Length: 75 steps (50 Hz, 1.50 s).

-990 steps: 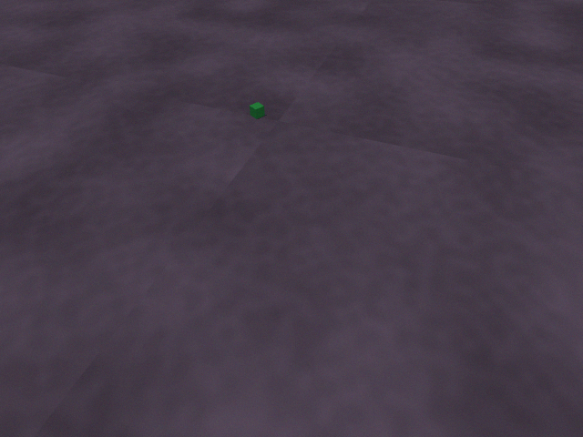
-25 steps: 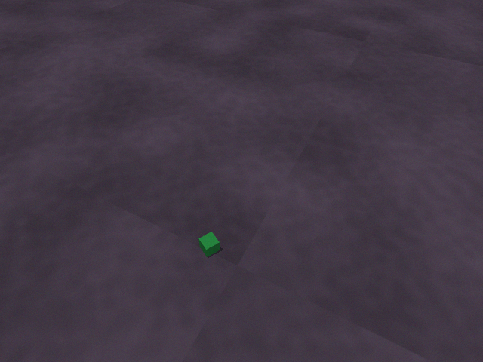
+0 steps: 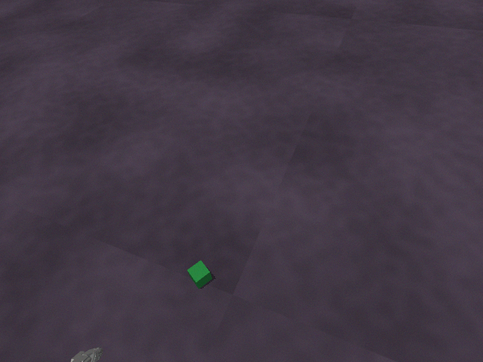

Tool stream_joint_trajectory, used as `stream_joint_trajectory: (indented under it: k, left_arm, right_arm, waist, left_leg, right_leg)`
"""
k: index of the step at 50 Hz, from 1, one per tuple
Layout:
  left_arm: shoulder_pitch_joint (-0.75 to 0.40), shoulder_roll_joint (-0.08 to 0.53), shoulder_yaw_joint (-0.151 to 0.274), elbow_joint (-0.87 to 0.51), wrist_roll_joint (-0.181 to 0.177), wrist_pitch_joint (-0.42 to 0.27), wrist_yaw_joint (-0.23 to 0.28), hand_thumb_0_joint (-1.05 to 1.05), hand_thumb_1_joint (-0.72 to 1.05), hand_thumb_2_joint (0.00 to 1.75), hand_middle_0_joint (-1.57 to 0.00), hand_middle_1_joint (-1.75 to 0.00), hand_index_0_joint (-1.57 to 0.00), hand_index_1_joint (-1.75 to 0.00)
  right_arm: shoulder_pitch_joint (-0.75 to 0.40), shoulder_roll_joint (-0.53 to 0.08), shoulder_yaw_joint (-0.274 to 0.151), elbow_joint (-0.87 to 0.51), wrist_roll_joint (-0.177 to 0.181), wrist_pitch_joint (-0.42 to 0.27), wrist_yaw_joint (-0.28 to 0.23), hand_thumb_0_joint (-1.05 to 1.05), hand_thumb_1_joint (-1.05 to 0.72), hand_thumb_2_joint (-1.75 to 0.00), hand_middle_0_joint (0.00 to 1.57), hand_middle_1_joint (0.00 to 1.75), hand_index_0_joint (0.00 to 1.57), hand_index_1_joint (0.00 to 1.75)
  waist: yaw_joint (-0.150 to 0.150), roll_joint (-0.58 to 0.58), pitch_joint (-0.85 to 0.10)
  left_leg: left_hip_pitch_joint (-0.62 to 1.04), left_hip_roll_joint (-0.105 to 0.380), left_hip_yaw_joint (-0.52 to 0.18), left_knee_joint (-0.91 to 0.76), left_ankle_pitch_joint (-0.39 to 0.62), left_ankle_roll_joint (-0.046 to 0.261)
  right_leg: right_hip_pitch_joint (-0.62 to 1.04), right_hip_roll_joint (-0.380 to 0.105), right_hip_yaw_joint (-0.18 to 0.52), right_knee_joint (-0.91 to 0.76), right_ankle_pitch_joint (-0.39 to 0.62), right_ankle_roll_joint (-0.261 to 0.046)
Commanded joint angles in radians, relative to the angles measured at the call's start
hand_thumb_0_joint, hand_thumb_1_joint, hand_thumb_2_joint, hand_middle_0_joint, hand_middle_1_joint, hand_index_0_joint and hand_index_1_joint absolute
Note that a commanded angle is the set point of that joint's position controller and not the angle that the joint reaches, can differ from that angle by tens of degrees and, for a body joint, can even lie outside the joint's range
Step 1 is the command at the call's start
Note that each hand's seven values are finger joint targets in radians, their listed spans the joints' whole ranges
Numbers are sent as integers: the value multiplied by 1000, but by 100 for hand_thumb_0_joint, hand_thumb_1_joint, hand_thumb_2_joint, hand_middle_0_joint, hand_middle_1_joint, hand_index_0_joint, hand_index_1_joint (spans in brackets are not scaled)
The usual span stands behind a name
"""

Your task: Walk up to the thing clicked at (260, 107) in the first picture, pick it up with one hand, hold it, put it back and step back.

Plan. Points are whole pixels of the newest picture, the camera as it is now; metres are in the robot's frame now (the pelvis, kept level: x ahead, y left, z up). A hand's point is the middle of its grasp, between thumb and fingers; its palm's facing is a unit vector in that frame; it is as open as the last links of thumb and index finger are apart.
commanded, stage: walk up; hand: left
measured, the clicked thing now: (199, 274) +0.59 +0.24 -0.72
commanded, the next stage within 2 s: none
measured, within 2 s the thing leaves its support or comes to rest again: neither
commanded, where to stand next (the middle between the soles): +0.16 +0.00 m, yaw +0 degrees
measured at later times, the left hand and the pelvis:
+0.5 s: hand out of the picture +0.16 +0.26 -0.16, palm faces -0.02 -0.95 -0.31, open 7.4 cm; pelvis +0.10 +0.00 +0.00, yaw +0 degrees
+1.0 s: hand (121, 340) +0.21 +0.25 -0.13, palm faces -0.02 -0.93 -0.36, open 7.4 cm; pelvis +0.12 -0.01 +0.02, yaw +0 degrees
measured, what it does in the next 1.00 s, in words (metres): walks ahead: left foot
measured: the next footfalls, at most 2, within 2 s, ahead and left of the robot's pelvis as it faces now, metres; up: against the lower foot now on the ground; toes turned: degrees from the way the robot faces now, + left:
left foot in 0.30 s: +0.22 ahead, +0.13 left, +0.00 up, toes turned +3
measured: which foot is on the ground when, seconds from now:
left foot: up 0.00-0.28, down 0.30-1.00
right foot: down 0.00-1.00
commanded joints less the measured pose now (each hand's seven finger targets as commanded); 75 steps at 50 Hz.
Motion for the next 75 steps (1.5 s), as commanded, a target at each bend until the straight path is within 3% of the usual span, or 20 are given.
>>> stream_joint_trajectory:
  k: [1,3,7,11,12,14,15,16,17,18,20,25,27,29,32,38,45,53,58,75]
  left_arm:
    - [88,264,80,-55,-12,-16,37,0,90,90,-20,-30,-20,-30]
    - [80,249,73,-76,0,-23,34,0,90,90,-20,-30,-20,-30]
    - [86,256,78,-113,14,-26,32,0,90,90,-20,-30,-20,-30]
    - [97,243,53,-113,11,-8,44,0,90,90,-20,-30,-20,-30]
    - [79,244,50,-100,4,1,46,0,90,90,-20,-30,-20,-30]
    - [40,199,28,-111,-7,18,51,0,90,90,-20,-30,-20,-30]
    - [63,158,11,-114,-14,22,52,0,90,90,-20,-30,-20,-30]
    - [118,140,6,-87,-28,38,56,0,90,90,-20,-30,-20,-30]
    - [169,208,23,-48,-25,56,64,0,90,90,-20,-30,-20,-30]
    - [152,220,24,-28,-17,59,67,0,90,90,-20,-30,-20,-30]
    - [115,219,30,2,-12,58,63,0,90,90,-20,-30,-20,-30]
    - [154,185,17,91,-7,31,68,0,90,90,-20,-30,-20,-30]
    - [119,233,20,98,10,14,80,0,90,90,-20,-30,-20,-30]
    - [-33,292,20,74,11,11,72,0,90,90,-20,-30,-20,-30]
    - [-23,227,-4,105,0,2,70,0,90,90,-20,-30,-20,-30]
    - [-57,232,-5,148,-4,-6,75,0,90,90,-20,-30,-20,-30]
    - [-113,224,-11,175,-1,7,75,0,90,90,-20,-30,-20,-30]
    - [-142,216,-11,213,-4,21,72,0,90,90,-20,-30,-20,-30]
    - [-140,208,-16,234,-1,26,67,0,90,90,-20,-30,-20,-30]
    - [-123,193,-20,274,4,21,68,0,90,90,-20,-30,-20,-30]
  right_arm:
    - [107,-215,-66,-68,14,-23,-3,0,-90,-90,20,30,20,30]
    - [124,-206,-68,-63,3,-16,9,0,-90,-90,20,30,20,30]
    - [64,-188,-66,-86,-13,-25,15,0,-90,-90,20,30,20,30]
    - [28,-158,-57,-79,-17,-39,-8,0,-90,-90,20,30,20,30]
    - [34,-153,-59,-63,-20,-42,-14,0,-90,-90,20,30,20,30]
    - [70,-182,-66,-49,-23,-47,-27,0,-90,-90,20,30,20,30]
    - [59,-249,-78,-58,-31,-49,-34,0,-90,-90,20,30,20,30]
    - [-5,-279,-73,-92,-33,-51,-38,0,-90,-90,20,30,20,30]
    - [-57,-305,-76,-103,-18,-46,-37,0,-90,-90,20,30,20,30]
    - [-94,-297,-73,-98,-20,-40,-39,0,-90,-90,20,30,20,30]
    - [-124,-255,-56,-93,-24,-30,-42,0,-90,-90,20,30,20,30]
    - [-182,-232,-34,-69,-7,-5,-27,0,-90,-90,20,30,20,30]
    - [-198,-188,-18,-67,10,4,-23,0,-90,-90,20,30,20,30]
    - [-174,-192,-26,-16,13,13,-20,0,-90,-90,20,30,20,30]
    - [-257,-205,-23,10,6,5,-11,0,-90,-90,20,30,20,30]
    - [-273,-184,-9,75,10,13,-5,0,-90,-90,20,30,20,30]
    - [-299,-179,-5,134,4,21,-4,0,-90,-90,20,30,20,30]
    - [-300,-182,0,189,-1,12,-9,0,-90,-90,20,30,20,30]
    - [-309,-190,-3,202,-5,10,-12,0,-90,-90,20,30,20,30]
    - [-312,-181,-12,216,-2,13,-13,0,-90,-90,20,30,20,30]
  waist:
    - [14,-166,-58]
    - [9,-167,-56]
    - [27,-172,-48]
    - [36,-130,-114]
    - [20,-108,-137]
    - [-19,-23,-151]
    - [-7,126,-181]
    - [24,175,-194]
    - [33,142,-199]
    - [33,150,-176]
    - [27,165,-154]
    - [55,162,-229]
    - [45,59,-223]
    - [-25,-49,-136]
    - [1,-26,-135]
    - [5,-98,-129]
    - [8,-80,-139]
    - [17,-13,-158]
    - [13,26,-148]
    - [-1,-10,-170]
  left_leg:
    - [-223,54,-85,69,120,2]
    - [-204,42,-50,13,181,-12]
    - [-237,70,4,-264,176,-60]
    - [-40,37,42,-457,324,-53]
    - [31,15,57,-510,399,-38]
    - [128,22,31,-621,539,-9]
    - [158,180,-160,-664,627,33]
    - [84,345,-415,-754,539,134]
    - [14,380,-444,-761,372,223]
    - [-15,383,-467,-765,334,244]
    - [-52,287,-327,-758,301,169]
    - [-17,196,-145,-593,465,84]
    - [-83,157,-100,-534,459,30]
    - [63,76,-49,-570,236,-10]
    - [78,123,-89,-589,366,17]
    - [114,106,-42,-614,491,2]
    - [134,109,-41,-694,462,-15]
    - [109,133,-68,-768,497,-18]
    - [75,137,-92,-825,356,-17]
    - [137,131,-87,-806,422,-15]
  right_leg:
    - [114,-207,285,-377,22,-159]
    - [81,-161,206,-381,55,-161]
    - [104,-187,154,-370,79,-201]
    - [59,-205,122,-190,441,-171]
    - [25,-188,100,-131,434,-149]
    - [-35,-117,71,1,224,-78]
    - [-93,-41,38,77,42,-26]
    - [-71,49,47,157,-276,9]
    - [-3,25,107,259,-411,8]
    - [-5,-4,111,266,-412,10]
    - [12,-11,122,198,-347,9]
    - [160,20,40,-163,-64,26]
    - [214,-64,163,-222,56,6]
    - [-48,-157,263,-234,-67,-41]
    - [2,-92,160,-260,-13,3]
    - [72,-109,158,-286,186,18]
    - [115,-107,151,-357,78,28]
    - [218,-89,116,-362,103,25]
    - [232,-82,112,-378,51,24]
    - [196,-88,100,-409,71,37]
